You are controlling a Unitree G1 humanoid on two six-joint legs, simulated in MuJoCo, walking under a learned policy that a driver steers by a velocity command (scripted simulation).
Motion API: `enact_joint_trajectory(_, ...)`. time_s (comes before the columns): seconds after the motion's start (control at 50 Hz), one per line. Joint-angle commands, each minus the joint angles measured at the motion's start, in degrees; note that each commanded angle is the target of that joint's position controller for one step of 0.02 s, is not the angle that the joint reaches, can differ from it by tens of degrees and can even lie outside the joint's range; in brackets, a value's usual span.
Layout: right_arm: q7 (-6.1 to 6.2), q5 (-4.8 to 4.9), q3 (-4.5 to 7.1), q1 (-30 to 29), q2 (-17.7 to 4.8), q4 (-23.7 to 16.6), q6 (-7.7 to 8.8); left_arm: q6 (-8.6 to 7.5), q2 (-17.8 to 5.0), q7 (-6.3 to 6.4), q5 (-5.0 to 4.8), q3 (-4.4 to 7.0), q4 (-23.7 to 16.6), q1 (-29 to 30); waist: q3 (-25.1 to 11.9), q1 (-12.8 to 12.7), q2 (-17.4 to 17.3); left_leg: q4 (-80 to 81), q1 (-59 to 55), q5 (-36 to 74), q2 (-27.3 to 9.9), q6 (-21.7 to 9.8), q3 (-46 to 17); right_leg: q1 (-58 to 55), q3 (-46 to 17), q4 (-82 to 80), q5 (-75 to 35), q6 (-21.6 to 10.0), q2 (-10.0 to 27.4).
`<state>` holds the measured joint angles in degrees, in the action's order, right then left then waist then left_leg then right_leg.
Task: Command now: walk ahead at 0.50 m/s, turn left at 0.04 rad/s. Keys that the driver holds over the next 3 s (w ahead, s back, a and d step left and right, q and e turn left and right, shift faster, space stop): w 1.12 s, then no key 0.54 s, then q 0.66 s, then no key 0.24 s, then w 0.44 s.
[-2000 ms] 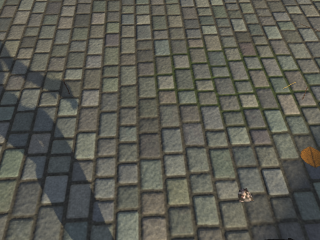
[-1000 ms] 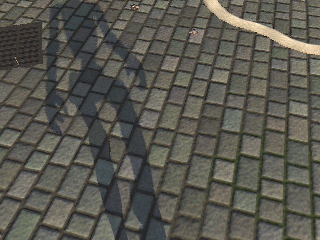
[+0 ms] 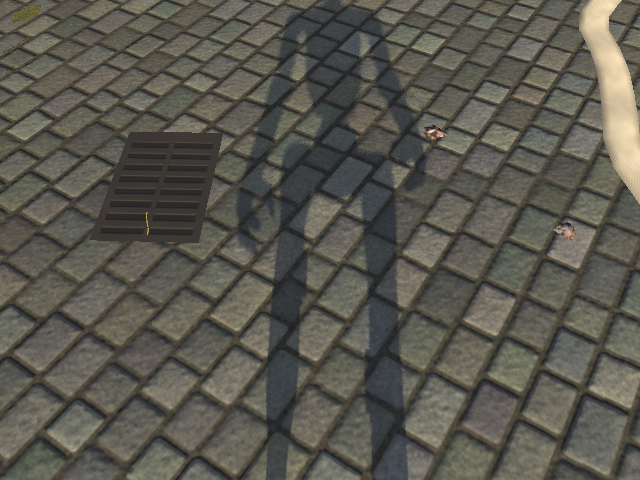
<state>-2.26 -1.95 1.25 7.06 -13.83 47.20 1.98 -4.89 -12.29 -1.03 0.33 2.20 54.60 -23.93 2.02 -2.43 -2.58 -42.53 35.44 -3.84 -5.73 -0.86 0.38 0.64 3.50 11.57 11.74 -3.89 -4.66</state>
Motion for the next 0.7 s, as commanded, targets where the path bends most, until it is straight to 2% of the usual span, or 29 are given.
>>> enact_joint_trajectory(0.02,0.04,0.34,-0.02,-6.89,-2.44,-4.88,0.81,-0.69,-8.74,0.37,0.09,1.68,-1.67,-2.06,2.02,-0.6,6.53,6.39,-3.38,3.21,2.08,-0.16,3.09,2.59,-6.64,-3.42,-21.4,-6.68,14.75)
enact_joint_trajectory(0.06,0.27,0.33,0.19,-8.25,-3.24,-5.57,0.98,-0.42,-9.09,0.69,0.39,1.7,-0.97,-2.74,2.22,-0.5,6.76,8.76,-3.94,0.86,2.64,-1.28,2.84,-0.8,-7.27,-1.57,-24.31,-6.38,16.52)
enact_joint_trajectory(0.1,0.58,0.19,0.59,-6.93,-4.1,-5.42,1.33,-0.08,-9.77,1.07,0.67,1.86,-0.58,-2.03,1.67,0.77,7.07,11.24,-7.17,-3.5,3.92,-2.9,3.02,-3.4,-7.28,2.17,-30.71,-5.69,17.68)
enact_joint_trajectory(0.12,0.89,0.02,1.0,-3.4,-4.74,-4.29,1.61,0.1,-10.13,1.22,0.74,1.93,-0.47,-1.38,-0.05,2.5,7.12,13.05,-12.05,-5.52,5.45,-3.9,3.5,-3.96,-6.63,6.76,-37.43,-4.99,17.38)
enact_joint_trajectory(0.14,1.32,-0.37,1.6,4.05,-5.53,-1.69,2.14,0.4,-10.0,1.22,0.58,1.83,-0.29,-0.87,-3.84,5.88,5.59,17.1,-21.47,-4.38,7.05,-5.32,4.34,-2.68,-4.64,15.79,-41.13,-3.99,15.47)
enact_joint_trajectory(0.16,1.97,-1.4,2.65,13.91,-8.4,1.17,2.77,0.38,-8.73,1.22,0.33,1.31,-1.11,-0.65,-10.09,9.45,3.04,17.28,-35.75,-5.09,2.23,-7.75,-0.83,5.24,-2.71,28.29,-32.85,-2.8,12.99)
enact_joint_trajectory(0.18,2.62,-2.57,4.41,20.85,-14.99,1.75,2.78,0.19,-2.85,0.69,-1.62,-0.22,-3.75,-4.99,-18.87,9.27,-8.9,19.44,-54.38,-10.75,-15.34,-14.5,-25.43,25.07,1.67,49.9,-5.63,0.22,5.32)
enact_joint_trajectory(0.2,2.26,-0.1,4.6,20.01,-14.18,2.3,1.87,0.46,-7.14,1.03,-0.42,1.04,-2.89,-4.47,-19.69,9.04,-8.76,26.31,-53.14,-11.34,-18.96,-17.12,-38.86,33.61,-3.43,58.76,18.85,-0.21,1.21)
enact_joint_trajectory(0.22,2.08,0.92,3.81,14.19,-11.12,1.76,1.59,0.73,-8.74,1.05,0.38,1.72,-3.58,0.06,-10.02,6.68,-3.31,26.67,-45.44,-13.55,-15.78,-15.51,-29.82,37.0,-6.34,60.87,14.71,-0.91,5.09)
enact_joint_trajectory(0.24,1.82,0.96,2.87,9.96,-7.52,1.17,1.87,0.44,-7.47,0.57,0.36,1.39,-4.17,2.72,-4.99,5.31,-1.11,28.92,-37.74,-11.08,-13.17,-14.06,-23.36,36.21,-6.48,58.14,10.17,-0.97,7.18)
enact_joint_trajectory(0.26,1.78,0.89,2.32,7.96,-5.6,1.3,2.22,0.7,-6.47,0.3,0.4,1.31,-4.0,3.33,-2.15,3.59,-1.13,31.15,-32.48,-8.48,-10.22,-11.82,-18.16,33.78,-6.18,54.51,7.65,-0.78,8.89)
enact_joint_trajectory(0.28,1.91,1.21,1.79,7.03,-3.94,1.99,2.55,1.55,-5.98,0.0,1.39,1.29,-3.57,2.94,-0.17,1.89,-1.38,32.87,-28.22,-5.63,-7.03,-9.42,-13.83,31.09,-5.87,52.19,5.84,-0.22,9.93)
enact_joint_trajectory(0.3,2.04,1.16,1.9,7.45,-4.65,2.39,2.96,2.25,-4.94,-0.42,1.73,1.05,-2.98,0.92,-1.22,0.96,-3.26,33.55,-26.84,-2.82,-7.15,-9.98,-12.15,28.78,-5.24,51.52,4.93,0.47,9.8)
enact_joint_trajectory(0.32,1.86,1.21,1.81,9.23,-4.01,3.27,3.58,2.64,-5.05,-0.55,1.95,1.1,-2.8,1.69,-0.46,0.98,-1.53,33.58,-26.59,3.88,-6.03,-9.74,-10.44,28.91,-4.88,51.66,4.03,0.77,10.01)
enact_joint_trajectory(0.34,1.92,1.66,2.25,10.02,-5.75,3.97,3.91,2.97,-4.49,-0.8,1.93,1.05,-3.28,2.05,-1.24,0.26,-2.52,34.45,-27.13,3.28,-6.48,-10.9,-9.66,30.0,-4.22,50.62,2.81,1.48,10.0)
enact_joint_trajectory(0.38,1.96,1.64,2.41,11.55,-6.13,4.9,4.15,3.3,-5.22,-1.03,1.86,1.21,-4.66,7.24,0.67,1.07,-0.61,36.81,-27.75,2.0,-5.91,-11.46,-8.22,34.3,-3.69,47.59,-1.29,2.62,11.31)
enact_joint_trajectory(0.46,1.97,1.63,2.16,15.72,-5.61,7.11,3.83,3.21,-4.45,-1.06,1.48,0.77,-7.45,16.05,2.66,2.9,0.06,37.41,-30.79,6.11,-4.42,-11.03,-5.04,38.17,-2.11,37.52,-8.02,3.88,11.56)
enact_joint_trajectory(0.52,2.09,1.45,2.1,18.52,-5.82,8.55,3.8,2.98,-3.64,-1.02,1.23,0.15,-9.1,21.39,3.23,4.46,-0.48,36.76,-33.35,10.45,-4.26,-10.58,-3.3,36.8,-0.46,29.82,-11.34,3.46,10.21)
enact_joint_trajectory(0.6,2.69,0.86,2.12,21.48,-6.21,10.57,3.46,2.53,-4.34,-0.76,1.18,0.04,-11.07,25.99,4.14,5.47,-0.93,34.11,-40.13,16.71,-6.44,-10.38,-3.03,36.52,0.28,23.74,-9.47,1.34,8.7)
enact_joint_trajectory(0.64,3.06,0.63,2.3,20.8,-6.82,11.1,3.28,2.09,-4.88,-0.58,1.17,0.25,-11.28,25.24,3.84,4.36,-1.18,30.98,-42.54,23.52,-7.4,-9.72,-2.56,33.81,0.76,21.41,-5.66,-0.4,7.5)
enact_joint_trajectory(0.66,3.18,0.55,2.39,19.73,-7.25,11.14,3.24,1.82,-5.29,-0.32,1.16,0.52,-10.66,22.84,2.63,2.95,-1.51,27.6,-42.7,31.16,-7.3,-9.0,-1.79,29.53,1.47,20.19,-3.39,-1.44,6.03)
enact_joint_trajectory(0.68,3.22,0.47,2.54,18.9,-7.79,11.25,3.11,1.49,-6.08,0.1,1.24,1.03,-9.04,17.73,-0.12,0.68,-1.71,21.33,-42.48,38.7,-6.72,-8.23,-1.0,22.87,2.26,18.83,-1.7,-2.57,4.04)
enact_joint_trajectory(0.7,3.13,0.72,2.46,17.88,-7.67,11.18,2.85,0.93,-7.06,0.62,1.63,1.74,-5.74,8.25,-5.09,-3.41,0.01,10.51,-39.61,39.42,-4.44,-7.09,1.07,11.29,2.95,15.17,-4.14,-4.03,2.67)
